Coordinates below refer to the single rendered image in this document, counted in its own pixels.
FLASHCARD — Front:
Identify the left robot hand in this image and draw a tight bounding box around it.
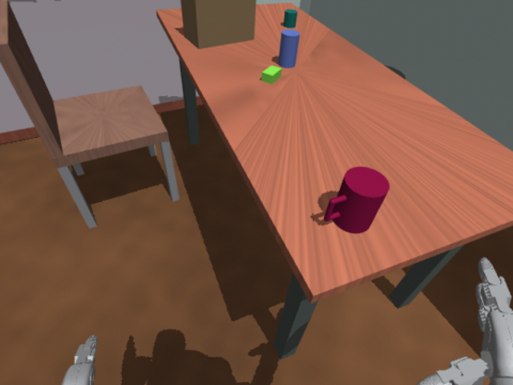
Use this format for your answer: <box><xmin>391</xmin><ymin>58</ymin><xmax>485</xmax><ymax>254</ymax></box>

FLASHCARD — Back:
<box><xmin>62</xmin><ymin>335</ymin><xmax>98</xmax><ymax>385</ymax></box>

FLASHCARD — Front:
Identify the table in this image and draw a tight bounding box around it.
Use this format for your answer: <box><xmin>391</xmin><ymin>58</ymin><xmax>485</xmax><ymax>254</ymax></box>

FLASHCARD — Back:
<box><xmin>156</xmin><ymin>3</ymin><xmax>513</xmax><ymax>360</ymax></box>

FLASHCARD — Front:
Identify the chair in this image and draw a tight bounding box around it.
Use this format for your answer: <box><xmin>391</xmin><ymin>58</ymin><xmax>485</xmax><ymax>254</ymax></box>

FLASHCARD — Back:
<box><xmin>0</xmin><ymin>0</ymin><xmax>180</xmax><ymax>229</ymax></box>

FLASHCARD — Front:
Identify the right robot hand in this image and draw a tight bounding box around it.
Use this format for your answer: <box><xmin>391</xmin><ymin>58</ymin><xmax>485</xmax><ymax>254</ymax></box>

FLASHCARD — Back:
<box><xmin>417</xmin><ymin>257</ymin><xmax>513</xmax><ymax>385</ymax></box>

